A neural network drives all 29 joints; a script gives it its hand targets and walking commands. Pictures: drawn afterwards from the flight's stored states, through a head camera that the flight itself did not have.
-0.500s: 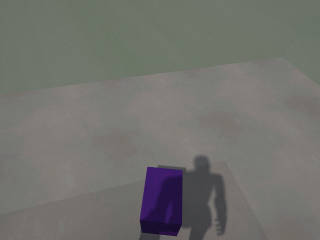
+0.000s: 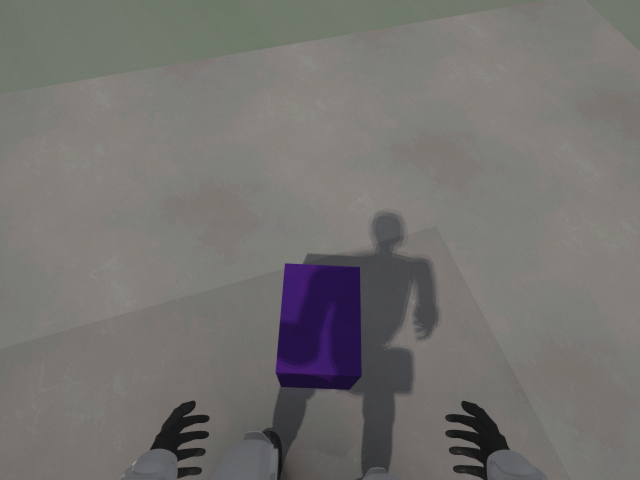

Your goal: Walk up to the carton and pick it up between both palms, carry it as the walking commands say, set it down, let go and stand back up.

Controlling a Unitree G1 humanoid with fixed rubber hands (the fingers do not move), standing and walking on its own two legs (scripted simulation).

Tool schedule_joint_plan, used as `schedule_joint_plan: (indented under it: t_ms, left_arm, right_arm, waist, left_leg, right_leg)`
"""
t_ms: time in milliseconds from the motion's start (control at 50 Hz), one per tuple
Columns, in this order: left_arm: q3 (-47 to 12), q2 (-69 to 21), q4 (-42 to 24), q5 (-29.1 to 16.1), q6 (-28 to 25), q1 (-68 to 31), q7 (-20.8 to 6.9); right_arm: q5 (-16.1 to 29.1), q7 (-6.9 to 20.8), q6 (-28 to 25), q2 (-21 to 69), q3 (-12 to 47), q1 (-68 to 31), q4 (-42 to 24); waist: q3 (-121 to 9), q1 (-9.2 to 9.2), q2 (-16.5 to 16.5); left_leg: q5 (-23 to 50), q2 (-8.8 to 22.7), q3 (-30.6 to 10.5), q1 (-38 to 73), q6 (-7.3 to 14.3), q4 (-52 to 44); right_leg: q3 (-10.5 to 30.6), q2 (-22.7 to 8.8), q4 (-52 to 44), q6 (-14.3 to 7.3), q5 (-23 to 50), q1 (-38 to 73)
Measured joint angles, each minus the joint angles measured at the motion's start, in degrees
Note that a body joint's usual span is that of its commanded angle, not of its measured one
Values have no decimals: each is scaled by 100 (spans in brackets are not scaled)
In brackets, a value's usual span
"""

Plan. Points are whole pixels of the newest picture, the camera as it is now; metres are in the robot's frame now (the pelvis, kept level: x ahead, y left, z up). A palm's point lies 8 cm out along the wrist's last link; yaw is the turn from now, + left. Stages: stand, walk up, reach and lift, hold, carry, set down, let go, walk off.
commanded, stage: reach and lift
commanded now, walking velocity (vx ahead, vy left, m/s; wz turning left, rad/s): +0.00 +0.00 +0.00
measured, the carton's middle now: (318, 329) +0.45 +0.00 -0.61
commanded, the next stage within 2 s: none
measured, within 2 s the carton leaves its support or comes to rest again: neither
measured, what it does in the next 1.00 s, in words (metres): lowers itself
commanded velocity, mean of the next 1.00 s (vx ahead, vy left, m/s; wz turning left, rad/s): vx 0.00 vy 0.00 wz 0.00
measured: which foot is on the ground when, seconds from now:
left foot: down 0.00-1.00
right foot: down 0.00-1.00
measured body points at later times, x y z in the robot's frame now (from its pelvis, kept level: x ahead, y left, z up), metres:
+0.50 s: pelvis -0.07 +0.00 -0.05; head +0.10 +0.02 +0.37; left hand +0.25 +0.20 -0.17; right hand +0.26 -0.22 -0.15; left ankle +0.05 +0.11 -0.71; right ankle -0.05 -0.14 -0.71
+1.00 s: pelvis -0.06 +0.01 -0.08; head +0.21 +0.02 +0.29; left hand +0.40 +0.19 -0.19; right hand +0.40 -0.20 -0.18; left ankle +0.05 +0.12 -0.71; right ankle -0.05 -0.14 -0.71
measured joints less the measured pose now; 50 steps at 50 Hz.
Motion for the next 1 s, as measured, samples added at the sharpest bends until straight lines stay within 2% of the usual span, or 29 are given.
schedule_joint_plan:
  t_ms: [100,240,480,700,1000]
  left_arm:
    - [89,7,-153,-59,-344,-260,14]
    - [230,99,-140,-113,-190,-933,5]
    - [421,203,547,-147,-100,-2793,260]
    - [732,-9,875,-47,-792,-3797,522]
    - [1289,145,1642,174,-1717,-5414,474]
  right_arm:
    - [109,7,-310,-149,-107,-306,-110]
    - [255,-104,-134,-164,-153,-1090,-113]
    - [370,-154,-116,-102,-562,-2848,727]
    - [348,-135,-823,-206,-989,-3991,1344]
    - [183,-291,-1711,-208,-1254,-5413,1906]
  waist:
    - [-27,-10,12]
    - [259,-13,-41]
    - [565,-78,-27]
    - [250,-5,-8]
    - [-192,12,9]
  left_leg:
    - [-32,-17,-62,-734,-18,506]
    - [-24,-8,-79,-995,-41,924]
    - [-55,-46,-243,-1649,-51,1502]
    - [15,-43,-249,-2749,-7,1597]
    - [85,-50,-310,-4084,-32,1693]
  right_leg:
    - [-15,13,702,18,-164,-799]
    - [-2,44,1303,-5,-254,-1141]
    - [-71,95,1866,30,-297,-1767]
    - [-27,127,1918,108,-179,-2875]
    - [-13,177,2048,116,-108,-4248]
